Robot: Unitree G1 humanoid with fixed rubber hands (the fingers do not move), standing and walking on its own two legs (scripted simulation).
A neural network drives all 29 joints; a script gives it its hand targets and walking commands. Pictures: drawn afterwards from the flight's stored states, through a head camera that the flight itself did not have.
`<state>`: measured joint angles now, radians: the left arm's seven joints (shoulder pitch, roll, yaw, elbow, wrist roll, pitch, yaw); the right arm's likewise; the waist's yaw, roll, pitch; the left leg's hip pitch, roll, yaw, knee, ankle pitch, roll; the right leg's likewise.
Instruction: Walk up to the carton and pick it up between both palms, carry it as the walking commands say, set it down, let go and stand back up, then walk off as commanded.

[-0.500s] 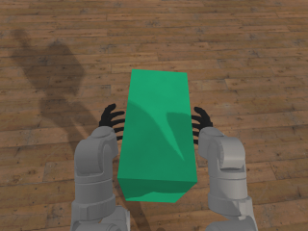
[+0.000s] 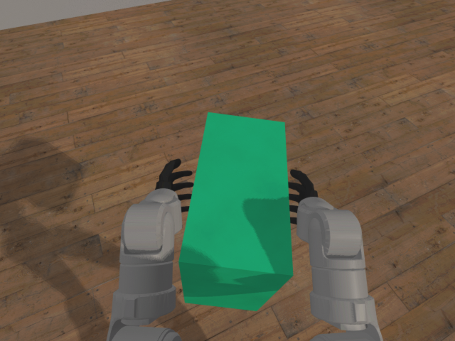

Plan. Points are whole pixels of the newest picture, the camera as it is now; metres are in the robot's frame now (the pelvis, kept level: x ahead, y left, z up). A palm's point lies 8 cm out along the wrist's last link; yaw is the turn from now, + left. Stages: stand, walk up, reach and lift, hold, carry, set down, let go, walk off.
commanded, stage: carry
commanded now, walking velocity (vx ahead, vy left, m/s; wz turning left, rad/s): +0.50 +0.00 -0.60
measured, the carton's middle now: (233, 215) +0.33 +0.00 +0.00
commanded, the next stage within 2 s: none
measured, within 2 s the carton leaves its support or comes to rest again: neither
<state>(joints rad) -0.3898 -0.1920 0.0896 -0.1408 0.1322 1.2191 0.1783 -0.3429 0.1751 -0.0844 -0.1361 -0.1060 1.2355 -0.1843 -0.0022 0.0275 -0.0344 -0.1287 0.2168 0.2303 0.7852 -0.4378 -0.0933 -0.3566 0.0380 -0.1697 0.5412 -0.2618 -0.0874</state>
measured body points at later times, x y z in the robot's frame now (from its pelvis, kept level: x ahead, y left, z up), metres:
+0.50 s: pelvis +0.30 -0.03 +0.01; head +0.36 -0.05 +0.46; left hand +0.64 -0.03 +0.07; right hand +0.55 -0.25 +0.05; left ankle +0.33 +0.11 -0.73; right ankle +0.26 -0.10 -0.70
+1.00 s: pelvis +0.59 -0.18 +0.00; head +0.65 -0.21 +0.45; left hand +0.91 -0.29 +0.05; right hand +0.76 -0.47 +0.05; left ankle +0.69 -0.11 -0.73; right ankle +0.43 -0.16 -0.66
